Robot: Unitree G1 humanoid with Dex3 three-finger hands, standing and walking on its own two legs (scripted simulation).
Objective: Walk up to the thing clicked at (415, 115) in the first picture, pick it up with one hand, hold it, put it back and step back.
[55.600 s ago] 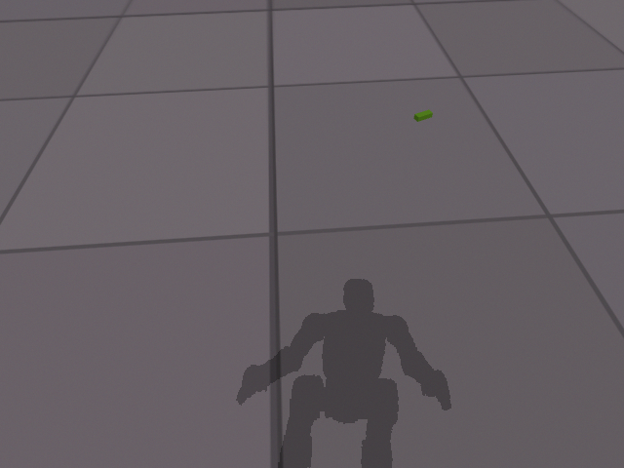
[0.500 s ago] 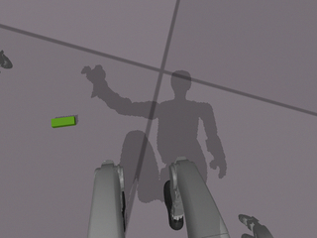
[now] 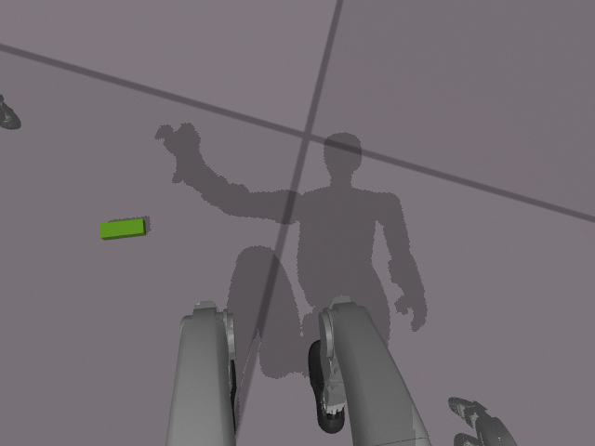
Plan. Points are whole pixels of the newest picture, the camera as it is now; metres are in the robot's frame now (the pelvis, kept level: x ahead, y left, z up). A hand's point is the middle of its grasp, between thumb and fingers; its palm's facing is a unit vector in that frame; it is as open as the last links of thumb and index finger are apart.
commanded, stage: go down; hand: left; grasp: from above
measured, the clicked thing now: (123, 229) +0.49 +0.35 -0.53
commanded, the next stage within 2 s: approach in 0.06 s
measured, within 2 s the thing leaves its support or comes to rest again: neither
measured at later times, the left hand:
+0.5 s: hand (22, 195) +0.44 +0.37 -0.14, palm faces -0.49 -0.06 -0.87, open 14.0 cm
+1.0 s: hand (111, 220) +0.48 +0.33 -0.39, palm faces -0.47 -0.06 -0.88, open 13.7 cm
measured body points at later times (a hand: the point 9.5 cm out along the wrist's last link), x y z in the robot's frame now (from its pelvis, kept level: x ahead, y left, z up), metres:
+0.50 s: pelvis +0.00 +0.00 -0.04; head +0.21 +0.07 +0.34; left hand +0.46 +0.37 -0.09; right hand +0.07 -0.28 -0.15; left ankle +0.07 +0.10 -0.51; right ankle +0.08 -0.15 -0.51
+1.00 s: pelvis -0.02 -0.01 -0.21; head +0.27 +0.07 +0.13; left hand +0.50 +0.33 -0.34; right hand +0.01 -0.28 -0.30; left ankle +0.07 +0.10 -0.51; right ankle +0.08 -0.15 -0.51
